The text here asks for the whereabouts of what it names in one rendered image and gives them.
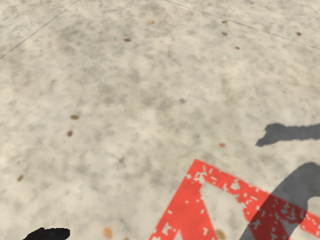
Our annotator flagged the left robot hand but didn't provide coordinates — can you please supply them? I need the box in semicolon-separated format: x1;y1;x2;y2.
23;227;70;240

